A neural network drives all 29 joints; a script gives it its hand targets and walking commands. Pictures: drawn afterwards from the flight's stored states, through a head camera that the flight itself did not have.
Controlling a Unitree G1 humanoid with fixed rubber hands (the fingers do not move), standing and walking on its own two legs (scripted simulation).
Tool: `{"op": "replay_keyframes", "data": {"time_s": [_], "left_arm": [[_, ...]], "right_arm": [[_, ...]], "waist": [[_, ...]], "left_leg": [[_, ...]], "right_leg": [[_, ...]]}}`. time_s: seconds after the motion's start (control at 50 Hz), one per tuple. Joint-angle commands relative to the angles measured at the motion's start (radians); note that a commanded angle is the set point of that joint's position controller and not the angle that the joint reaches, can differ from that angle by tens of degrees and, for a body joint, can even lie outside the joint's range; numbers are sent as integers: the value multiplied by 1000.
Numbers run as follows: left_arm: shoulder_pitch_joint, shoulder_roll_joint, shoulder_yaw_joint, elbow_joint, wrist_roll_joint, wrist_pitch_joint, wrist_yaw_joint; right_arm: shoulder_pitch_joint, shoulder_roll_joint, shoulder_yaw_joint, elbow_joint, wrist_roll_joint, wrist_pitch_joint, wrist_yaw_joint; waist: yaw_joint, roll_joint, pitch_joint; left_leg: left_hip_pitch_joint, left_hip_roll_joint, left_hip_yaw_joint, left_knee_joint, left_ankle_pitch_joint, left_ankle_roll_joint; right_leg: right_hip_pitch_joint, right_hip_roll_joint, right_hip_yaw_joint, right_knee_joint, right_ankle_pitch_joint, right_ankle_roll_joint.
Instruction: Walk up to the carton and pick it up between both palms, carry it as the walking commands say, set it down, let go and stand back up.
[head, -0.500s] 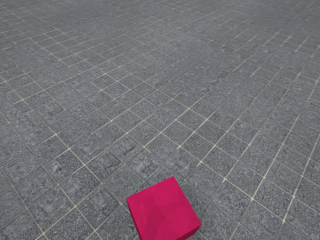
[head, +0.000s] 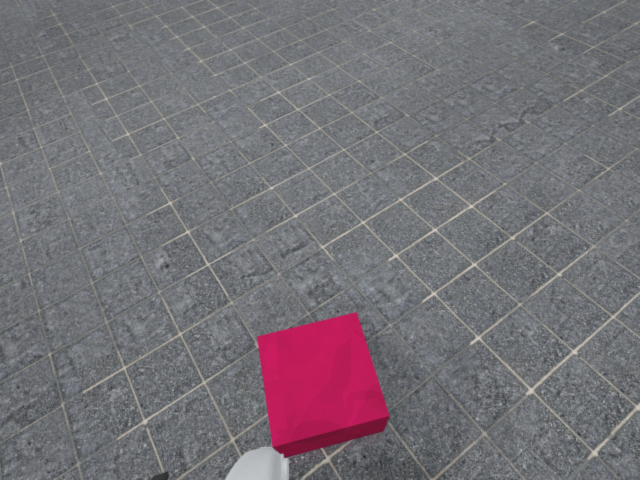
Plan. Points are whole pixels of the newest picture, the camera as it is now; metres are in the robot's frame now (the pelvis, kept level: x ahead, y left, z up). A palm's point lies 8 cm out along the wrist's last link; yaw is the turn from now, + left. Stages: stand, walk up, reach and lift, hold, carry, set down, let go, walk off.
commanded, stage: walk up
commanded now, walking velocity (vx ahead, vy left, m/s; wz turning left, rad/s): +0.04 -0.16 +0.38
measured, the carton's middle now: (320, 384) +0.42 +0.04 -0.66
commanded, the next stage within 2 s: none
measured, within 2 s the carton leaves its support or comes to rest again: neither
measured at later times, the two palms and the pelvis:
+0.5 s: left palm out of the picture -0.17 +0.25 -0.13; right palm out of the picture +0.12 -0.19 -0.12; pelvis -0.07 +0.01 +0.00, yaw +9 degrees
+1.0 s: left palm out of the picture +0.05 +0.28 -0.12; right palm out of the picture -0.13 -0.18 -0.11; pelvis -0.07 +0.05 +0.02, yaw +8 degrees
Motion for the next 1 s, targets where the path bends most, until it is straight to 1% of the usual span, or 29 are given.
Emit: {"op": "replay_keyframes", "data": {"time_s": [0.0, 0.08, 0.12, 0.16, 0.2, 0.22, 0.26, 0.28, 0.32, 0.36, 0.4, 0.42, 0.44, 0.46, 0.48, 0.5, 0.52, 0.54, 0.56, 0.58, 0.6, 0.66, 0.7, 0.74, 0.78, 0.8, 0.88, 0.96, 0.98], "left_arm": [[80, 191, 30, 5, -1, -49, 29], [216, 162, 22, 104, -5, -67, 42], [233, 166, 27, 131, -5, -66, 44], [270, 216, 37, 136, -11, -75, 44], [276, 241, 46, 142, -13, -78, 47], [267, 239, 45, 146, -12, -78, 47], [266, 258, 53, 138, -11, -73, 49], [281, 276, 59, 138, -10, -67, 54], [283, 286, 67, 137, -13, -62, 60], [237, 274, 63, 123, -11, -57, 52], [137, 264, 60, 96, -10, -47, 29], [105, 251, 60, 99, -8, -43, 13], [98, 243, 58, 92, -6, -37, 3], [101, 222, 52, 93, -4, -31, -2], [110, 188, 45, 95, -4, -24, -8], [140, 126, 32, 95, -1, -17, -9], [117, 123, 28, 67, -1, -8, -17], [38, 160, 43, 54, -8, 0, -29], [0, 166, 48, 61, -9, -4, -33], [21, 152, 43, 80, -14, -13, -36], [75, 135, 35, 113, -12, -25, -40], [99, 135, 24, 115, -9, -34, -38], [48, 114, 16, 104, -23, -23, -22], [10, 121, 19, 88, -29, -8, -20], [-18, 127, 14, 68, -31, 2, -18], [-37, 123, 9, 57, -32, 4, -16], [-106, 114, -2, 16, -36, -5, -10], [-45, 113, -2, 41, -35, -20, -2], [-40, 131, 12, 46, -34, -16, -6]], "right_arm": [[20, 20, 12, -46, 3, -20, 38], [-69, 74, 39, -70, 7, -26, 37], [-85, 83, 48, -75, 16, -29, 27], [-113, 62, 41, -78, 20, -21, 27], [-109, 65, 39, -81, 19, -19, 26], [-98, 71, 40, -81, 16, -19, 26], [-102, 66, 35, -92, 16, -12, 32], [-110, 48, 29, -102, 14, -4, 39], [-123, 52, 30, -116, 6, 4, 51], [-99, 69, 39, -125, 3, 2, 61], [-36, 76, 47, -104, 12, -4, 64], [7, 95, 56, -88, 18, -18, 55], [55, 85, 55, -66, 22, -24, 57], [98, 63, 48, -45, 22, -32, 49], [166, 34, 38, -17, 20, -41, 42], [189, -37, 21, 7, 13, -52, 33], [185, -80, 16, 9, 0, -61, 25], [157, -97, 9, 23, 12, -57, 14], [117, -75, 20, 17, 7, -69, 7], [113, -25, 34, 23, 12, -86, 4], [93, 23, 43, 42, 19, -97, 7], [151, 64, 57, 59, 21, -124, 9], [214, 59, 60, 85, 16, -139, 2], [305, 39, 53, 112, 16, -142, -8], [342, 36, 50, 123, 14, -134, -15], [340, 41, 51, 124, 13, -129, -13], [352, 32, 49, 139, 4, -114, -12], [326, 6, 43, 140, 2, -93, -11], [352, -20, 35, 147, 1, -88, -17]], "waist": [[32, -249, -212], [55, -210, -160], [56, -227, -156], [77, -157, -150], [77, -150, -174], [71, -154, -185], [82, -150, -203], [91, -130, -197], [96, -121, -203], [83, -163, -212], [42, -251, -216], [25, -320, -240], [7, -300, -265], [-11, -258, -265], [-31, -174, -271], [-29, 152, -202], [-30, 257, -119], [-23, 197, -12], [-3, 102, 54], [18, 52, 75], [35, 82, 51], [37, 82, -1], [29, 83, -4], [5, 100, -41], [-13, 146, -86], [-16, 165, -103], [-39, 171, -110], [-28, 119, -142], [-30, 76, -140]], "left_leg": [[-18, 1, 26, -17, 102, 14], [6, -18, 26, -248, 24, 10], [60, -30, 38, -378, -9, 10], [48, -42, 27, -426, -26, 0], [66, -29, 4, -451, -10, -3], [86, -16, -4, -442, 3, -4], [82, -12, -16, -419, 12, -16], [37, -5, -29, -380, 10, -24], [4, 25, -53, -323, 23, -34], [71, 23, -30, -370, 53, -41], [259, -14, 47, -514, 69, -35], [372, -27, 90, -590, 139, -29], [437, -47, 145, -649, 183, -18], [481, -30, 154, -685, 170, 5], [543, 12, 140, -766, 92, 32], [453, 247, -218, -1009, -117, 86], [357, 405, -444, -1157, -483, 142], [279, 441, -457, -1250, -566, 158], [248, 409, -442, -1258, -440, 121], [250, 345, -378, -1231, -302, 82], [279, 292, -286, -1212, -210, 74], [373, 227, -165, -1143, 100, 76], [434, 231, -99, -1014, 694, 82], [516, 276, -113, -927, 993, 88], [549, 292, -138, -905, 962, 109], [536, 279, -134, -910, 883, 118], [490, 267, -166, -925, 705, 163], [470, 266, -173, -880, 632, 153], [461, 299, -219, -883, 569, 159]], "right_leg": [[172, -211, 192, -337, 49, -120], [270, -264, 222, -305, 473, -173], [277, -265, 195, -299, 538, -183], [317, -343, 268, -301, 616, -195], [317, -366, 290, -295, 616, -198], [300, -365, 271, -298, 579, -193], [292, -378, 287, -309, 482, -187], [307, -410, 331, -322, 426, -196], [300, -420, 317, -336, 320, -195], [221, -360, 247, -358, 141, -164], [48, -261, 118, -382, -55, -115], [-5, -202, 42, -366, -146, -90], [-41, -179, 5, -344, -255, -68], [-76, -144, -58, -301, -275, -36], [-119, -90, -129, -215, -284, 10], [-196, -3, -181, 49, -245, 23], [-314, 22, -70, 266, -236, 27], [-356, -14, 21, 351, -192, 15], [-351, -34, 78, 367, -85, 9], [-315, -32, 88, 350, -10, 8], [-285, -15, 51, 339, 16, 10], [-228, 10, 10, 319, 72, 17], [-205, 33, 7, 280, 50, 29], [-232, 42, 7, 304, 18, 39], [-242, 40, 12, 301, -10, 42], [-219, 39, 18, 278, -10, 36], [-127, 56, 12, 125, -75, 29], [-1, 79, -14, -119, -66, 20], [14, 79, -16, -148, -43, 22]]}}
